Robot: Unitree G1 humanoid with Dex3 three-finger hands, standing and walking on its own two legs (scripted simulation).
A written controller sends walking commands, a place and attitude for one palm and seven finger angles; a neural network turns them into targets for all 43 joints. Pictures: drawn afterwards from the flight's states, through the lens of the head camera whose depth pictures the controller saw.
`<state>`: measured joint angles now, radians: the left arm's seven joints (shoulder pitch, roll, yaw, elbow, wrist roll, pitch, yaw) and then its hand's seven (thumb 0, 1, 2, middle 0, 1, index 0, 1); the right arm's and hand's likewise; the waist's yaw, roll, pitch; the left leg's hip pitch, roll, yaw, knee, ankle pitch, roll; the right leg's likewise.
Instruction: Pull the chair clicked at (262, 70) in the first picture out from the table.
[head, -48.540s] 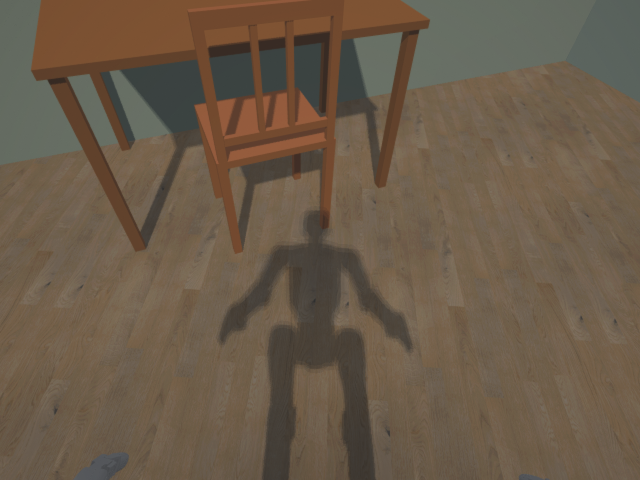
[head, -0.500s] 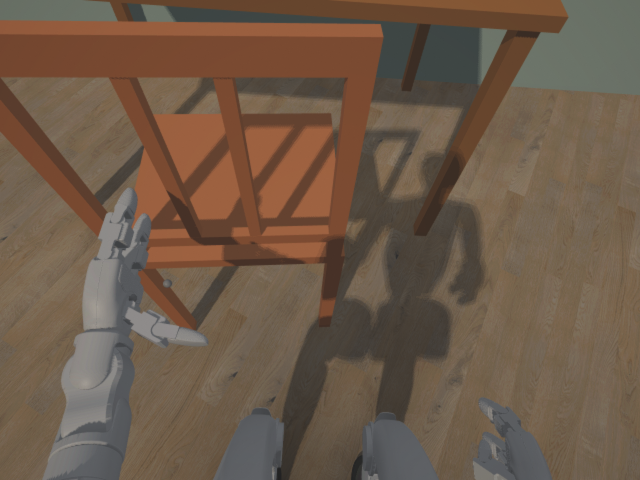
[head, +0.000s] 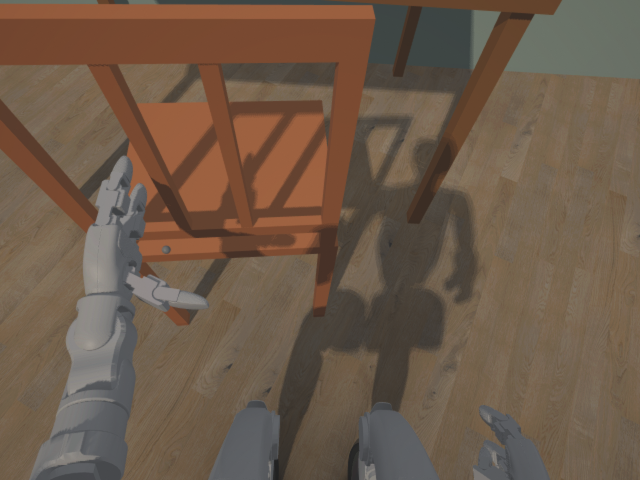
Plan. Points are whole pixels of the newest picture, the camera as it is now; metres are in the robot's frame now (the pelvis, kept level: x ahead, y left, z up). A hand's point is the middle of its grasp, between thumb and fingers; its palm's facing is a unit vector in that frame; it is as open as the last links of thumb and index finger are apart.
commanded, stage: push the fingers through the gap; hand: left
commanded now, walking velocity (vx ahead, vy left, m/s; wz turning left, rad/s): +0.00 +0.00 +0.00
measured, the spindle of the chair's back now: (154, 164) +0.49 +0.23 +0.04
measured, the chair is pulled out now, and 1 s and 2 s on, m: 0.20 0.20 0.20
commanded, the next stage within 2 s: hook a spindle and tug to test in 1.24 s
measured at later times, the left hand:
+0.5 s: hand (170, 218) +0.42 +0.20 +0.02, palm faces +0.09 -0.99 -0.04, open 17.0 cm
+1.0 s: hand (179, 191) +0.46 +0.20 +0.02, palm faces +0.11 -0.99 -0.04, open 16.9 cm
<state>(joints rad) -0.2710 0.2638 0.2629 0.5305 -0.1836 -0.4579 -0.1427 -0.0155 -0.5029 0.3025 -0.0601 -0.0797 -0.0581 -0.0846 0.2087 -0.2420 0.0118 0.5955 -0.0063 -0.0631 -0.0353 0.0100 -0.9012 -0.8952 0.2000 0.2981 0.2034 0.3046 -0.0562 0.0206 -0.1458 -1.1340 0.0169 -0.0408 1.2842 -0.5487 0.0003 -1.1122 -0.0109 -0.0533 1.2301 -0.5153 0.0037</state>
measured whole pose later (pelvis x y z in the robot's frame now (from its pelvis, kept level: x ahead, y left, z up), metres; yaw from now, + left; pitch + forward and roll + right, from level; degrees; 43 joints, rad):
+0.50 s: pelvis +0.00 +0.01 +0.00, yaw +0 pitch +24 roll -3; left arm -0.44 0.30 0.30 0.71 -0.15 -0.49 -0.14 -0.02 -0.50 0.30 -0.06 -0.08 -0.06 -0.08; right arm 0.24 -0.24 0.01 0.62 -0.02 -0.02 -0.01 0.01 -0.90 -0.90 0.20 0.30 0.20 0.30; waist -0.08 0.02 -0.14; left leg -1.15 0.02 -0.04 1.28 -0.55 0.01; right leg -1.12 -0.01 -0.05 1.22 -0.51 0.01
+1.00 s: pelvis +0.00 +0.00 +0.00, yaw -1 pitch +26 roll -3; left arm -0.63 0.37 0.39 0.93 -0.11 -0.51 -0.15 -0.01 -0.50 0.30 -0.06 -0.08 -0.06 -0.08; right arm 0.28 -0.25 0.01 0.63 -0.03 0.03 0.00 0.01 -0.90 -0.90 0.20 0.30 0.20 0.30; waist -0.12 0.03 -0.14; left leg -1.20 0.03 -0.03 1.30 -0.55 0.00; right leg -1.18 0.00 -0.05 1.24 -0.51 0.00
